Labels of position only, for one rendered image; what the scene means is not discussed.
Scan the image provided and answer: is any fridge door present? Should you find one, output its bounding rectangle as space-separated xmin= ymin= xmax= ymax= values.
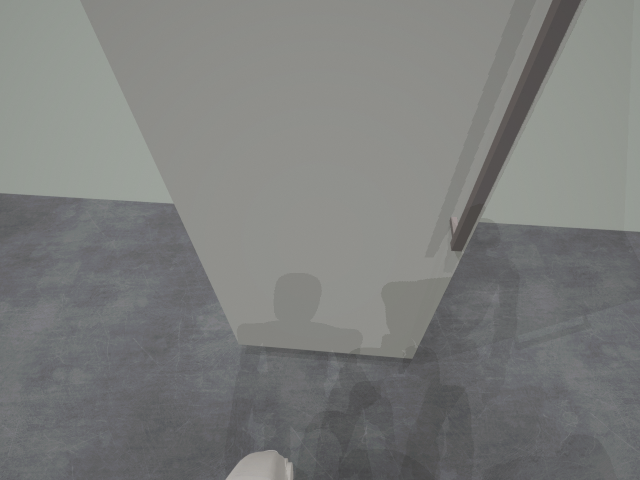
xmin=80 ymin=0 xmax=586 ymax=359

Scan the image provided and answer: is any handle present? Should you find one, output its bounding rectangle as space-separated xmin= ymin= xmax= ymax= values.
xmin=450 ymin=0 xmax=581 ymax=251

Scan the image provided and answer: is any robot left thigh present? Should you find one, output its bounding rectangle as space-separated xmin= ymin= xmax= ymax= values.
xmin=226 ymin=451 xmax=293 ymax=480

